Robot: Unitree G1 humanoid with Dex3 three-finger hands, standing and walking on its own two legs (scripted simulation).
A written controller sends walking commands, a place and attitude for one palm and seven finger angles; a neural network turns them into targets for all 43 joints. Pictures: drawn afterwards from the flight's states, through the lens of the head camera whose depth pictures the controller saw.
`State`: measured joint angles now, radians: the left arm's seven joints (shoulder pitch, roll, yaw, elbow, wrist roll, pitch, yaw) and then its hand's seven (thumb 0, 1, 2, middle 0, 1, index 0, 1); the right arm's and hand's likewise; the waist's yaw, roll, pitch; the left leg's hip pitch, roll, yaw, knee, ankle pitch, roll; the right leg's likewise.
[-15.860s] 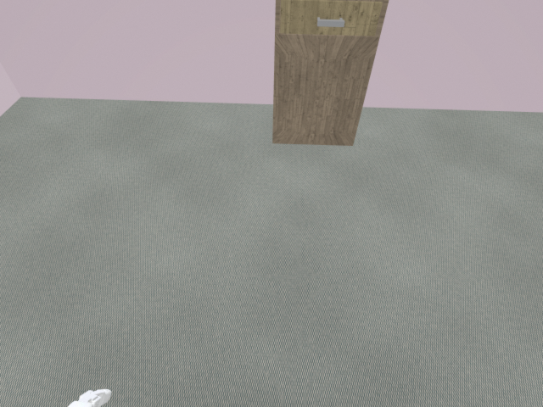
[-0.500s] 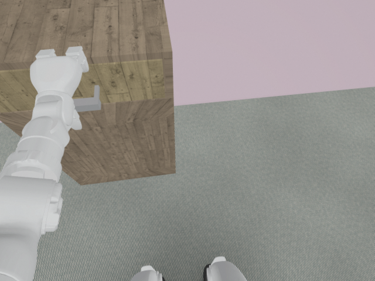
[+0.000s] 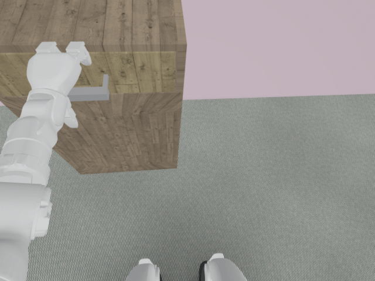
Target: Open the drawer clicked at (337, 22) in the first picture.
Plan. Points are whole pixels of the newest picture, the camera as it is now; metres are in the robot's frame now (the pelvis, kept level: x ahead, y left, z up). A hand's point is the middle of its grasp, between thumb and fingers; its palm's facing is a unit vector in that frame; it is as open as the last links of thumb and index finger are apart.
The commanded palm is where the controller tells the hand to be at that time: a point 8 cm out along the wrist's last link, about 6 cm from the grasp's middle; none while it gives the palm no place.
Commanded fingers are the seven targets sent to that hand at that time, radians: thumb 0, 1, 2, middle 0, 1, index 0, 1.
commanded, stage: lift the fingers back up to retry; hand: left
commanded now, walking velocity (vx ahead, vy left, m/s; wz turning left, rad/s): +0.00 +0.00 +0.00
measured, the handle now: (83, 86) +0.56 +0.23 +0.00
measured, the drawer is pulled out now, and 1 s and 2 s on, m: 0.00 0.00 0.00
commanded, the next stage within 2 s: re-aim the fingers above the handle in 0.78 s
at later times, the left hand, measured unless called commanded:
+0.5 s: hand (63, 95) +0.50 +0.24 +0.05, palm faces -0.08 -0.01 -1.00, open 13.8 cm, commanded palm +0.49 +0.24 +0.10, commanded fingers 0.00 -0.50 0.30 -0.30 -1.20 -0.30 -1.20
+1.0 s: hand (69, 91) +0.50 +0.23 +0.05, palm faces -0.10 -0.02 -0.99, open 13.8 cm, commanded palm +0.49 +0.23 +0.10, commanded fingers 0.00 -0.50 0.30 -0.30 -1.20 -0.30 -1.20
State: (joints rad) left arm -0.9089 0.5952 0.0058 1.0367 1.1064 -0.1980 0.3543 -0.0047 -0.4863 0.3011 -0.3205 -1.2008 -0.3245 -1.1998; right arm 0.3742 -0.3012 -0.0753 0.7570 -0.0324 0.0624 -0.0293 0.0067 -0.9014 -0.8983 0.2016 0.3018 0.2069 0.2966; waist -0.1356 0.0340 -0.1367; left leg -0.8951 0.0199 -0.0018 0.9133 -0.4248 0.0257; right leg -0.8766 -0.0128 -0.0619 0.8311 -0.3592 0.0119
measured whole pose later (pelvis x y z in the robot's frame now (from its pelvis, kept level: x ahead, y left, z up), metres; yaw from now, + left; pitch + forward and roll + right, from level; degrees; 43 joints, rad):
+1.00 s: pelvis +0.02 +0.00 +0.02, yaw -2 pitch +20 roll -2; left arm -0.80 0.56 0.01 1.05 1.09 -0.15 0.23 0.00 -0.48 0.30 -0.31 -1.20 -0.33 -1.21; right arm 0.37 -0.26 -0.05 0.71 -0.01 0.10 -0.02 0.01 -0.90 -0.90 0.20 0.30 0.21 0.30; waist -0.11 0.06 -0.14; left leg -0.72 0.03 0.04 0.78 -0.41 0.03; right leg -0.73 0.00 -0.02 0.72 -0.33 0.01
